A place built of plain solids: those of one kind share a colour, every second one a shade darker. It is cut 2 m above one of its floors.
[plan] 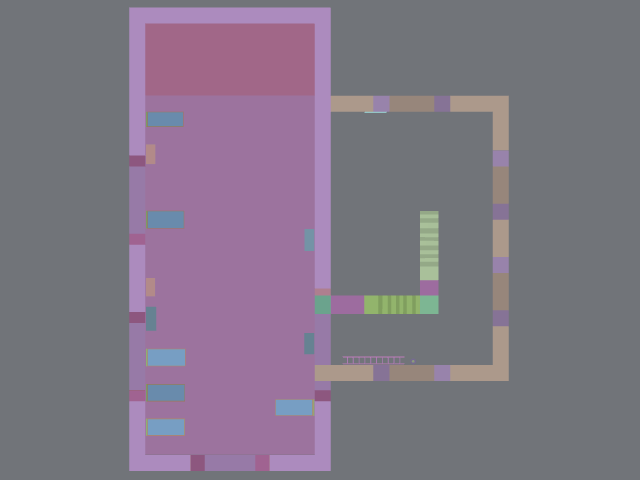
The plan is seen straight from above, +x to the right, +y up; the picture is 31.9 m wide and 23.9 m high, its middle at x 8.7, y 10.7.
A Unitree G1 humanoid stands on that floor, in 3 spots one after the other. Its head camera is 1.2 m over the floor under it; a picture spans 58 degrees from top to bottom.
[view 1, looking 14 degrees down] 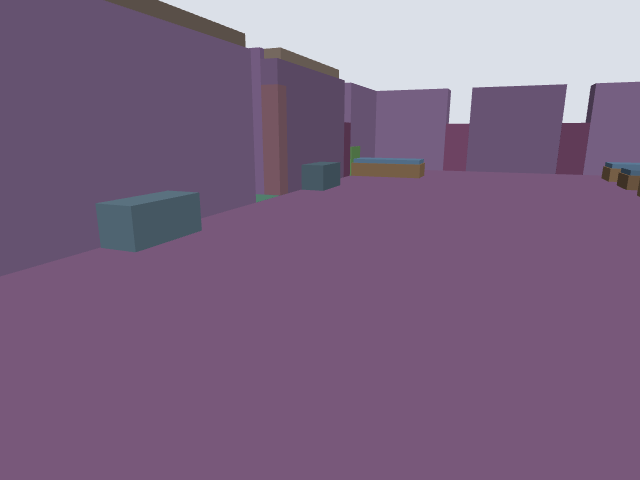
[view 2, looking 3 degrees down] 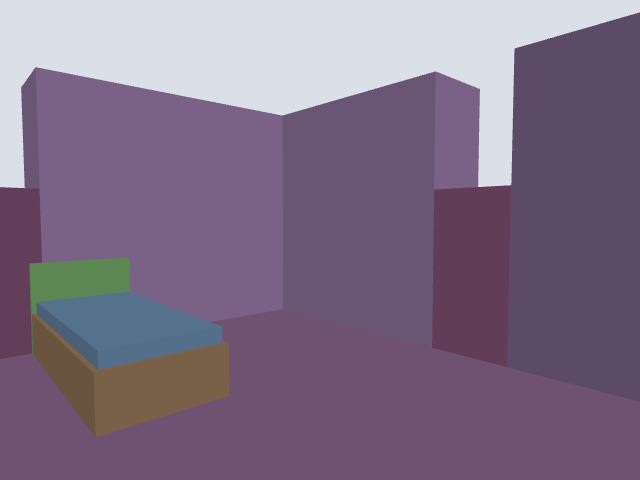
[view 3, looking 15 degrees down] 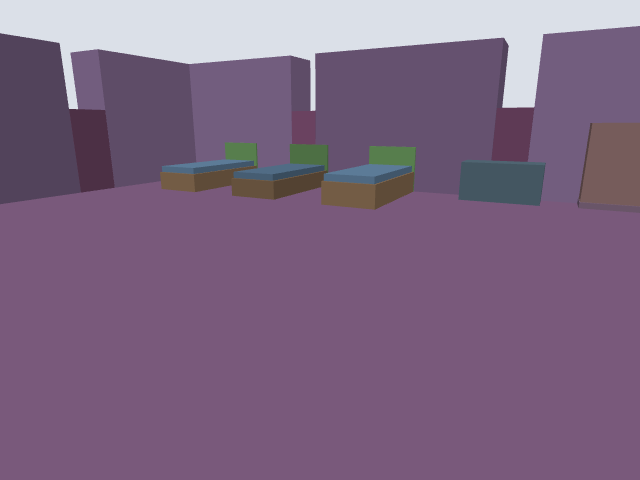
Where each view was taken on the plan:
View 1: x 4.58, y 14.50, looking -68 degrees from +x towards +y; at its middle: floor_dorter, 4.96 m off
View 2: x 3.95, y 3.40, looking -42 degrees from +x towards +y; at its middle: wall_dorter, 5.09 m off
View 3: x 7.81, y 7.48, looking -152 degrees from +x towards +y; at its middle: floor_dorter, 4.64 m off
